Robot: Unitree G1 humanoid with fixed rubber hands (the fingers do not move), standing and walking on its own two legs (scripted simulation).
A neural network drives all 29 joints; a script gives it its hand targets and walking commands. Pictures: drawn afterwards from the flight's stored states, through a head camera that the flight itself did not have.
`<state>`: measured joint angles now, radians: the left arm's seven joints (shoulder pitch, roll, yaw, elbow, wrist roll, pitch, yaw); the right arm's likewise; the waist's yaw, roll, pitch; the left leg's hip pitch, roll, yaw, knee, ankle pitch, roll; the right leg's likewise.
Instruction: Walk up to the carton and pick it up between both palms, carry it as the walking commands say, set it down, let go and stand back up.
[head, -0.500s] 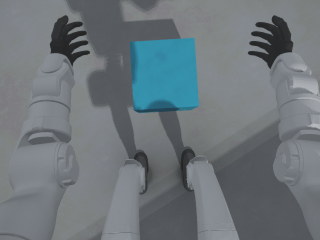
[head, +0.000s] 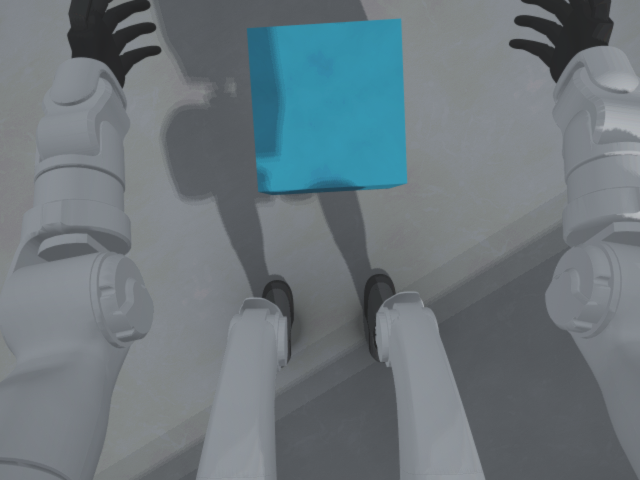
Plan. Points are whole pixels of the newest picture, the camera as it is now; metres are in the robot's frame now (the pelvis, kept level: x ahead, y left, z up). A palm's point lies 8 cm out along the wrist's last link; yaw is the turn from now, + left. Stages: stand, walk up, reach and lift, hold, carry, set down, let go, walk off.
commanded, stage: reach and lift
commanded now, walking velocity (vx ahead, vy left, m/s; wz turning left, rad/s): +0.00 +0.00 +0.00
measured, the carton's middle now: (327, 119) +0.55 -0.01 -0.51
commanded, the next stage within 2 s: none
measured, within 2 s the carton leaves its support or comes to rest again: neither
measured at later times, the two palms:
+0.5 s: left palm (168, 99) +0.54 +0.21 -0.26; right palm (498, 93) +0.53 -0.25 -0.27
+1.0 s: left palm (207, 127) +0.53 +0.20 -0.41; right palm (455, 124) +0.51 -0.23 -0.41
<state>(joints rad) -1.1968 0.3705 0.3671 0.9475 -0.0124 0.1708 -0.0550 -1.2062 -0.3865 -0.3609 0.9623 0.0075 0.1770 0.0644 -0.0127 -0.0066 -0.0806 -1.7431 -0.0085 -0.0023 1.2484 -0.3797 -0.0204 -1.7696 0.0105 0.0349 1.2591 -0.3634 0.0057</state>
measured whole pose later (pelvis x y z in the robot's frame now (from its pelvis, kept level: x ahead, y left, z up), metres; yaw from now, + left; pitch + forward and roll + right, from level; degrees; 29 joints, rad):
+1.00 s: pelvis -0.04 +0.00 -0.24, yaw +0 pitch +38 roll +1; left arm -1.52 0.46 0.13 1.12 -0.20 0.12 0.06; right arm -1.51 -0.49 -0.16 1.15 0.19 0.11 -0.04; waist -0.01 0.00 0.39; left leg -2.26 -0.03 -0.02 2.19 -0.60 -0.03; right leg -2.28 0.02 0.02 2.18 -0.57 0.02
